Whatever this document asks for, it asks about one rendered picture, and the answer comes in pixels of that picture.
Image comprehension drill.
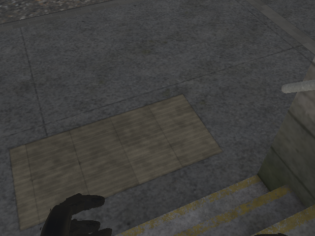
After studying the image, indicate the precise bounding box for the robot left hand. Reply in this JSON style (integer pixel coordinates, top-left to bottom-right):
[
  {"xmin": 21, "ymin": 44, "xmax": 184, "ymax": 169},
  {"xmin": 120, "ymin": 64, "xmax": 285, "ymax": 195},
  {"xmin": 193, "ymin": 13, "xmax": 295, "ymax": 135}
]
[{"xmin": 39, "ymin": 193, "xmax": 112, "ymax": 236}]

